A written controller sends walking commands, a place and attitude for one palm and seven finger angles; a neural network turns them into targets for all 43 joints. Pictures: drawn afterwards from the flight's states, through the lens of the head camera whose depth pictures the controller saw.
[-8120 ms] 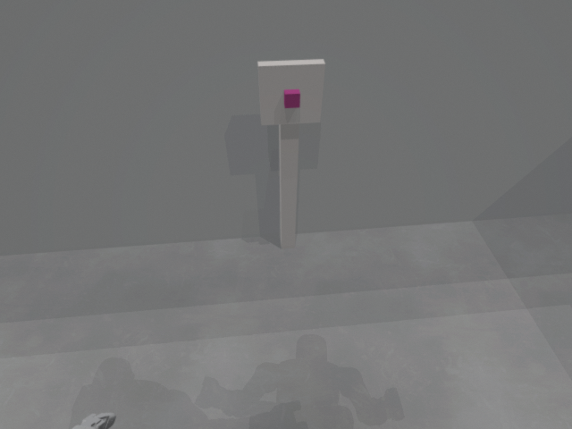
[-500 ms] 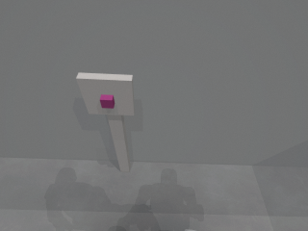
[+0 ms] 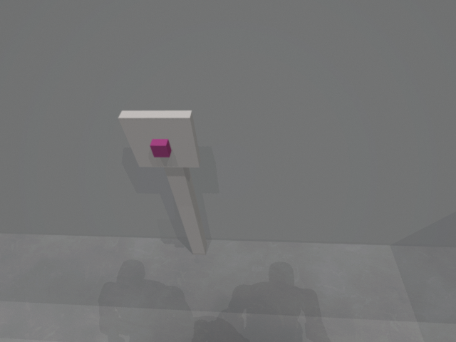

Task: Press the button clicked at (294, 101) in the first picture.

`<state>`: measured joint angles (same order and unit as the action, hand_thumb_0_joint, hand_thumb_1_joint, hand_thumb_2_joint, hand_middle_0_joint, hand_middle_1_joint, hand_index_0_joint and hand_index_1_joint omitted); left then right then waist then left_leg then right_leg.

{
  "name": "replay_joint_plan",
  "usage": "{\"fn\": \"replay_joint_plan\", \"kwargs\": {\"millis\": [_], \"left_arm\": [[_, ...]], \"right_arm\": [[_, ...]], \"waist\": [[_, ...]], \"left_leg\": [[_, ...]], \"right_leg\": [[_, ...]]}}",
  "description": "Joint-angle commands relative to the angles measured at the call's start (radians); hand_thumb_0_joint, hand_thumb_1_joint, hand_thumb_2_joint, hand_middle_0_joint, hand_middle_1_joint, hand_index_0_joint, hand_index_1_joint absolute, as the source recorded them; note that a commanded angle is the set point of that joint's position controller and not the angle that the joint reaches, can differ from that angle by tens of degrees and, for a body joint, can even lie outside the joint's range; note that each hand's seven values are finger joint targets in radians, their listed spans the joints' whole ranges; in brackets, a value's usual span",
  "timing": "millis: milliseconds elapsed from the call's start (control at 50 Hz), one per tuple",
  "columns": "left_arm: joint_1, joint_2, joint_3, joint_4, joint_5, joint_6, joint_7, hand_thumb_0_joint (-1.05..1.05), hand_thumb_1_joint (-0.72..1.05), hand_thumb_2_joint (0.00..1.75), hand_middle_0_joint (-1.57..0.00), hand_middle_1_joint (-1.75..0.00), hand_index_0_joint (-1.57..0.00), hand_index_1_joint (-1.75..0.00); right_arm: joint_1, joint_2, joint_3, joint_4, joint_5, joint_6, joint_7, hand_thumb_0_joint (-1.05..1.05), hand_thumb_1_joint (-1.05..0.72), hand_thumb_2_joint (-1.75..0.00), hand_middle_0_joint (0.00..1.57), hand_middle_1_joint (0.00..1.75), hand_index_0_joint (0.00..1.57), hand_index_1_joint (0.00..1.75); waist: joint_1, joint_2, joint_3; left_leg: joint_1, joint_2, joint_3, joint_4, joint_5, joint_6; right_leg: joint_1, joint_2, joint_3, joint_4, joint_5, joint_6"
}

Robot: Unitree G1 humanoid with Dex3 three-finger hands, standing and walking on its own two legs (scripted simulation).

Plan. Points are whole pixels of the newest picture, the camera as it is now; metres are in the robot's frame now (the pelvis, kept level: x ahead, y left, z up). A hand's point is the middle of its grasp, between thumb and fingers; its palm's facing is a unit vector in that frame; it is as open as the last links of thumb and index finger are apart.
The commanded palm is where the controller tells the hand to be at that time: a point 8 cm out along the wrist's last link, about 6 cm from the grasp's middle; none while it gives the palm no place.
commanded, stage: come to a stop and stand still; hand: left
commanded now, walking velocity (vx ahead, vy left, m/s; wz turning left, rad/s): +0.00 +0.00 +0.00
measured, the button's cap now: (161, 147) +0.57 +0.25 -0.02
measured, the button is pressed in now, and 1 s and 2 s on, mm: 0 0 0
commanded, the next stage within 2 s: look again from close up in 0.60 s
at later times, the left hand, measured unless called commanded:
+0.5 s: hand out of the picture -0.03 +0.23 -0.18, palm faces +0.01 -0.98 -0.20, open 7.4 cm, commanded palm none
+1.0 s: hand out of the picture -0.04 +0.24 -0.18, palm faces -0.01 -0.98 -0.21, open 7.4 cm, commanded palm none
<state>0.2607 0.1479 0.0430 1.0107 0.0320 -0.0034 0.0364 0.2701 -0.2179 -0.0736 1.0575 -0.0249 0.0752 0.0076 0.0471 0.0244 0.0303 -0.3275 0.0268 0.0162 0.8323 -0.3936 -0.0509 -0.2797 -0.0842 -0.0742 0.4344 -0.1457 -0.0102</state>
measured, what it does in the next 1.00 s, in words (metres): steps on the spot: left foot, then right foot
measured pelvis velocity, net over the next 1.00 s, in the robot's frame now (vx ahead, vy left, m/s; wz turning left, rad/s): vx -0.03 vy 0.07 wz -0.03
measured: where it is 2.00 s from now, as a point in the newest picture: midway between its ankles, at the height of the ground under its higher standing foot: outside the picture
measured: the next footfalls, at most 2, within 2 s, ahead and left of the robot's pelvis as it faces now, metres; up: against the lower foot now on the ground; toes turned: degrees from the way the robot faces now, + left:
left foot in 0.12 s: +0.01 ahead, +0.16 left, +0.00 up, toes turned +2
right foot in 0.40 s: +0.01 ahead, -0.06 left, +0.00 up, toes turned -4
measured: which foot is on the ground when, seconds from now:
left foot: up 0.00-0.10, down 0.12-1.00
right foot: down 0.00-0.14, up 0.16-0.38, down 0.40-1.00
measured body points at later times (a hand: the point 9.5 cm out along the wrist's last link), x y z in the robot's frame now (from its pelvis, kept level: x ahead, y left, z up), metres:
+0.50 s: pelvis -0.02 +0.07 +0.00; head -0.01 +0.05 +0.45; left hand -0.02 +0.28 -0.16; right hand -0.03 -0.15 -0.17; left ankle -0.03 +0.16 -0.74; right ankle -0.03 -0.05 -0.74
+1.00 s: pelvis -0.03 +0.07 -0.01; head -0.03 +0.05 +0.44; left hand -0.04 +0.29 -0.16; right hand -0.04 -0.14 -0.18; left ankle -0.03 +0.16 -0.74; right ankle -0.03 -0.05 -0.74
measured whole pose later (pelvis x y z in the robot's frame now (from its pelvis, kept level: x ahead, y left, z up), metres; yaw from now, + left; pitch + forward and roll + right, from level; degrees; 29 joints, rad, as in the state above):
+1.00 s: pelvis -0.03 +0.07 -0.01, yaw -2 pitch -1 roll +0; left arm 0.32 0.13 -0.03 1.11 0.01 -0.02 0.04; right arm 0.33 -0.15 0.01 1.07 -0.02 -0.01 -0.02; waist 0.00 0.04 0.00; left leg -0.21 -0.02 0.08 0.50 -0.28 0.05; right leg -0.23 -0.04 -0.03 0.53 -0.28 0.01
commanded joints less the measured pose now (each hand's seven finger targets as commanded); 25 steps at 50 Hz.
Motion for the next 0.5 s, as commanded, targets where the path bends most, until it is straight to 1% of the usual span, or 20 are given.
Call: {"fn": "replay_joint_plan", "kwargs": {"millis": [0,20,60,80,100,120,140,160,180,220,260,300,320,340,360,380,400,440,460,480], "left_arm": [[0.049,0.21,0.054,-0.016,0.007,0.003,0.005,0.0,0.9,0.9,-0.2,-0.3,-0.2,-0.3],[0.026,0.21,0.054,-0.014,0.004,0.005,0.005,0.0,0.9,0.9,-0.2,-0.3,-0.2,-0.3],[-0.003,0.194,0.046,-0.007,-0.006,0.014,0.002,0.0,0.9,0.9,-0.2,-0.3,-0.2,-0.3],[-0.011,0.162,0.037,-0.012,-0.012,0.02,0.0,0.0,0.9,0.9,-0.2,-0.3,-0.2,-0.3],[0.001,0.11,0.027,-0.017,-0.02,0.026,-0.005,0.0,0.9,0.9,-0.2,-0.3,-0.2,-0.3],[-0.003,0.074,0.021,-0.019,-0.02,0.03,-0.006,0.0,0.9,0.9,-0.2,-0.3,-0.2,-0.3],[0.009,0.073,0.02,-0.008,-0.014,0.027,-0.01,0.0,0.9,0.9,-0.2,-0.3,-0.2,-0.3],[0.017,0.07,0.018,0.018,-0.003,0.035,-0.008,0.0,0.9,0.9,-0.2,-0.3,-0.2,-0.3],[0.036,0.074,0.017,0.039,0.001,0.038,-0.011,0.0,0.9,0.9,-0.2,-0.3,-0.2,-0.3],[0.072,0.061,0.01,0.064,-0.004,0.03,-0.015,0.0,0.9,0.9,-0.2,-0.3,-0.2,-0.3],[0.067,0.049,-0.002,0.072,-0.008,0.019,-0.013,0.0,0.9,0.9,-0.2,-0.3,-0.2,-0.3],[0.051,0.037,-0.012,0.068,-0.015,0.008,-0.008,0.0,0.9,0.9,-0.2,-0.3,-0.2,-0.3],[0.061,0.039,-0.014,0.077,-0.017,0.003,-0.005,0.0,0.9,0.9,-0.2,-0.3,-0.2,-0.3],[0.087,0.043,-0.016,0.093,-0.018,-0.004,-0.002,0.0,0.9,0.9,-0.2,-0.3,-0.2,-0.3],[0.105,0.069,-0.015,0.103,-0.019,-0.011,0.002,0.0,0.9,0.9,-0.2,-0.3,-0.2,-0.3],[0.11,0.08,-0.017,0.112,-0.02,-0.019,0.006,0.0,0.9,0.9,-0.2,-0.3,-0.2,-0.3],[0.104,0.092,-0.021,0.115,-0.021,-0.021,0.006,0.0,0.9,0.9,-0.2,-0.3,-0.2,-0.3],[0.083,0.076,-0.024,0.124,-0.024,-0.023,0.006,0.0,0.9,0.9,-0.2,-0.3,-0.2,-0.3],[0.074,0.066,-0.029,0.123,-0.024,-0.02,0.007,0.0,0.9,0.9,-0.2,-0.3,-0.2,-0.3],[0.071,0.057,-0.031,0.12,-0.024,-0.018,0.008,0.0,0.9,0.9,-0.2,-0.3,-0.2,-0.3]], "right_arm": [[0.019,-0.007,0.01,-0.061,0.012,-0.044,-0.005,0.0,-0.9,-0.9,0.2,0.3,0.2,0.3],[0.062,-0.002,0.011,-0.047,0.013,-0.049,-0.008,0.0,-0.9,-0.9,0.2,0.3,0.2,0.3],[0.136,0.005,0.017,-0.007,0.017,-0.059,-0.014,0.0,-0.9,-0.9,0.2,0.3,0.2,0.3],[0.171,-0.02,0.016,-0.001,0.015,-0.068,-0.019,0.0,-0.9,-0.9,0.2,0.3,0.2,0.3],[0.153,-0.071,0.007,-0.012,0.005,-0.074,-0.024,0.0,-0.9,-0.9,0.2,0.3,0.2,0.3],[0.092,-0.117,0.002,-0.043,0.005,-0.071,-0.033,0.0,-0.9,-0.9,0.2,0.3,0.2,0.3],[0.02,-0.11,0.011,-0.065,0.002,-0.07,-0.037,0.0,-0.9,-0.9,0.2,0.3,0.2,0.3],[-0.025,-0.088,0.017,-0.062,0.003,-0.077,-0.037,0.0,-0.9,-0.9,0.2,0.3,0.2,0.3],[-0.035,-0.067,0.023,-0.056,0.003,-0.078,-0.042,0.0,-0.9,-0.9,0.2,0.3,0.2,0.3],[-0.026,-0.047,0.034,-0.044,0.008,-0.082,-0.048,0.0,-0.9,-0.9,0.2,0.3,0.2,0.3],[0.008,-0.041,0.035,-0.02,0.009,-0.087,-0.053,0.0,-0.9,-0.9,0.2,0.3,0.2,0.3],[0.057,-0.043,0.033,0.003,0.007,-0.094,-0.056,0.0,-0.9,-0.9,0.2,0.3,0.2,0.3],[0.075,-0.041,0.033,0.016,0.01,-0.096,-0.056,0.0,-0.9,-0.9,0.2,0.3,0.2,0.3],[0.088,-0.036,0.035,0.025,0.014,-0.1,-0.058,0.0,-0.9,-0.9,0.2,0.3,0.2,0.3],[0.091,-0.021,0.036,0.029,0.022,-0.104,-0.055,0.0,-0.9,-0.9,0.2,0.3,0.2,0.3],[0.088,0.002,0.042,0.026,0.027,-0.107,-0.054,0.0,-0.9,-0.9,0.2,0.3,0.2,0.3],[0.088,0.011,0.046,0.029,0.027,-0.107,-0.051,0.0,-0.9,-0.9,0.2,0.3,0.2,0.3],[0.09,0.007,0.048,0.05,0.019,-0.099,-0.05,0.0,-0.9,-0.9,0.2,0.3,0.2,0.3],[0.097,0.004,0.048,0.057,0.019,-0.098,-0.05,0.0,-0.9,-0.9,0.2,0.3,0.2,0.3],[0.1,0.006,0.051,0.064,0.018,-0.099,-0.05,0.0,-0.9,-0.9,0.2,0.3,0.2,0.3]], "waist": [[0.007,-0.248,-0.019],[-0.017,-0.248,-0.028],[-0.054,-0.198,-0.03],[-0.073,-0.079,-0.034],[-0.065,0.132,0.014],[-0.056,0.26,0.087],[-0.026,0.199,0.129],[-0.015,0.252,0.121],[-0.011,0.221,0.13],[-0.004,0.164,0.116],[-0.018,0.1,0.079],[-0.034,0.091,0.026],[-0.034,0.072,-0.002],[-0.028,0.051,-0.028],[-0.028,0.002,-0.058],[-0.038,-0.037,-0.057],[-0.045,-0.048,-0.055],[-0.05,-0.139,-0.023],[-0.052,-0.16,-0.002],[-0.05,-0.128,0.022]], "left_leg": [[0.022,-0.004,0.034,-0.172,-0.029,0.014],[0.078,-0.008,0.04,-0.237,0.011,0.019],[0.262,-0.017,0.06,-0.415,0.126,0.024],[0.301,0.028,0.01,-0.482,0.109,0.031],[0.198,0.166,-0.189,-0.607,-0.053,0.073],[0.021,0.275,-0.297,-0.731,-0.194,0.126],[-0.108,0.279,-0.283,-0.751,-0.22,0.16],[-0.14,0.248,-0.265,-0.762,-0.212,0.157],[-0.105,0.209,-0.216,-0.739,-0.13,0.148],[-0.018,0.17,-0.136,-0.671,0.055,0.154],[0.1,0.176,-0.118,-0.613,0.272,0.173],[0.199,0.187,-0.125,-0.547,0.48,0.186],[0.226,0.179,-0.119,-0.507,0.563,0.179],[0.219,0.159,-0.11,-0.467,0.59,0.156],[0.181,0.129,-0.088,-0.434,0.565,0.125],[0.154,0.095,-0.057,-0.431,0.486,0.092],[0.155,0.075,-0.05,-0.456,0.399,0.077],[0.185,0.079,-0.048,-0.473,0.359,0.067],[0.181,0.082,-0.049,-0.48,0.347,0.07],[0.177,0.082,-0.051,-0.5,0.33,0.073]], "right_leg": [[0.05,-0.21,0.26,-0.226,-0.192,-0.126],[0.022,-0.194,0.246,-0.212,-0.204,-0.113],[-0.109,-0.134,0.191,-0.16,-0.293,-0.052],[-0.164,-0.089,0.148,-0.076,-0.315,-0.021],[-0.198,-0.005,0.077,0.061,-0.303,0.017],[-0.162,0.039,0.008,0.182,-0.279,0.036],[-0.09,0.03,0.036,0.264,-0.245,0.028],[-0.06,0.027,0.049,0.325,-0.248,0.025],[-0.077,0.031,0.061,0.381,-0.225,0.023],[-0.106,0.032,0.06,0.4,-0.206,0.026],[-0.111,0.025,0.046,0.31,-0.225,0.034],[-0.068,0.025,0.038,0.161,-0.226,0.04],[-0.02,0.025,0.038,0.069,-0.168,0.04],[0.053,0.023,0.047,-0.034,-0.048,0.037],[0.14,-0.006,0.1,-0.08,0.087,0.022],[0.173,-0.056,0.143,-0.068,0.217,-0.002],[0.169,-0.083,0.144,-0.055,0.255,-0.016],[0.116,-0.055,0.134,-0.049,0.192,-0.023],[0.102,-0.047,0.123,-0.059,0.153,-0.022],[0.086,-0.044,0.123,-0.073,0.102,-0.017]]}}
